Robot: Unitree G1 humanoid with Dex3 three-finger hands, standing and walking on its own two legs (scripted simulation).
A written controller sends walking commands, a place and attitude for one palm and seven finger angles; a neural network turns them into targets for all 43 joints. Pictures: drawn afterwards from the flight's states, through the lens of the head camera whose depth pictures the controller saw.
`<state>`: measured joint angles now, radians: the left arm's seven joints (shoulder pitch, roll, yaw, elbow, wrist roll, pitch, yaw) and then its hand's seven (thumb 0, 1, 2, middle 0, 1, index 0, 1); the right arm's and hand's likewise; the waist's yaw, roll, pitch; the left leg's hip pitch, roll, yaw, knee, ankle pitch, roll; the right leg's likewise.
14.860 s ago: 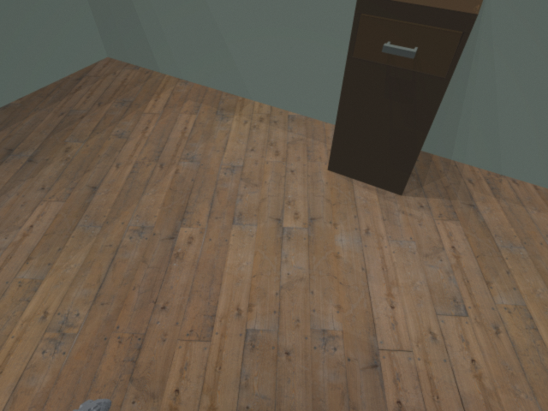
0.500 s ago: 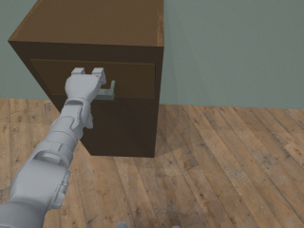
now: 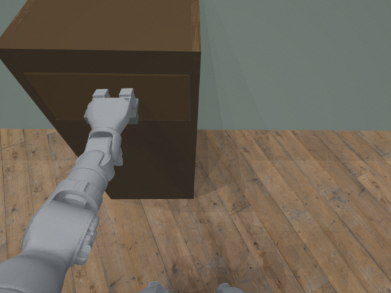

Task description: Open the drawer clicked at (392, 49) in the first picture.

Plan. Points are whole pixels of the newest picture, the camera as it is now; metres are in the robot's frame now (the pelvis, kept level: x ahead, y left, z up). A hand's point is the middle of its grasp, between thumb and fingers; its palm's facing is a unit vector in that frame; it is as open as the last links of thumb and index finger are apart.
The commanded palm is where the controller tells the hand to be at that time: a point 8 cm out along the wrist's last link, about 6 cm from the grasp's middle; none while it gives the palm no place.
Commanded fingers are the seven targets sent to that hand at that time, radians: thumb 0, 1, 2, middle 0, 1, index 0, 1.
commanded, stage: lower the fingers behind the handle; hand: left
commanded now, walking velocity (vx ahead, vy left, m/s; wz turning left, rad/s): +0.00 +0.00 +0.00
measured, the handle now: (113, 109) +0.55 +0.17 +0.01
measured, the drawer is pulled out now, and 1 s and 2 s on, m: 0.00 0.00 0.00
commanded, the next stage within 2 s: lift the fingers back up to retry in 0.64 s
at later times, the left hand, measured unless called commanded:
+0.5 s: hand (117, 128) +0.48 +0.15 +0.01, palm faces +0.00 -0.02 -1.00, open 13.9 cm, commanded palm +0.47 +0.16 +0.04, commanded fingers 0.00 -0.50 0.30 -0.30 -1.20 -0.30 -1.20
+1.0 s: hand (112, 128) +0.49 +0.16 +0.01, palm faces +0.01 -0.05 -1.00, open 13.9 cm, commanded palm +0.47 +0.15 +0.08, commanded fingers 0.00 -0.50 0.30 -0.30 -1.20 -0.30 -1.20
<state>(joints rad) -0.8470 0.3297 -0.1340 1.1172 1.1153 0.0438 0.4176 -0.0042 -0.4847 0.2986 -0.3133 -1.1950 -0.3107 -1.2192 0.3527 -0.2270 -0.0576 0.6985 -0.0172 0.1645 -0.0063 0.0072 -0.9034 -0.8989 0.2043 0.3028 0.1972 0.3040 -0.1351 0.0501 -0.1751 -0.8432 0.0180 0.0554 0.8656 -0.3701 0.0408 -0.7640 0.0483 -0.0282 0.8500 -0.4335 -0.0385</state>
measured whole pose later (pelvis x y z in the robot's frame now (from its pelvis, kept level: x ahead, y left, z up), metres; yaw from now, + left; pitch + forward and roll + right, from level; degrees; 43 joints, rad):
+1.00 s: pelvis -0.01 +0.01 -0.01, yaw +0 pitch +21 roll -3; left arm -0.84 0.37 -0.15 1.03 1.09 0.00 0.39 0.00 -0.48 0.30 -0.31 -1.20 -0.31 -1.19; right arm 0.39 -0.23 -0.06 0.71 -0.03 0.15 -0.01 0.01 -0.90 -0.90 0.20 0.30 0.20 0.30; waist -0.14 0.06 -0.17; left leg -0.91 0.01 0.04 0.93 -0.39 0.06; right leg -0.82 0.04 -0.04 0.89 -0.44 -0.02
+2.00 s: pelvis +0.02 -0.01 +0.02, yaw +1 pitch +15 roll +0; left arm -0.78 0.40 -0.13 0.95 1.04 -0.02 0.21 0.00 -0.48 0.30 -0.32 -1.20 -0.32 -1.20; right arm 0.34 -0.24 -0.06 0.68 0.01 0.19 -0.03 0.01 -0.90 -0.90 0.20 0.30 0.20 0.30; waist -0.10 0.05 -0.14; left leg -0.65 0.01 0.04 0.71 -0.33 0.02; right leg -0.57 0.05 -0.03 0.70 -0.40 -0.05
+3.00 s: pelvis +0.01 +0.01 +0.02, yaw +0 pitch +17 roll -1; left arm -0.86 0.37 -0.14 1.03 1.06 0.05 0.29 0.00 -0.48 0.30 -0.32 -1.20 -0.32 -1.20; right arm 0.36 -0.24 -0.06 0.69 0.00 0.17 -0.01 0.01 -0.90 -0.90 0.20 0.30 0.20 0.30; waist -0.12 0.05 -0.15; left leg -0.71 0.01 0.06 0.75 -0.34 0.05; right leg -0.63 0.04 -0.01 0.73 -0.39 -0.03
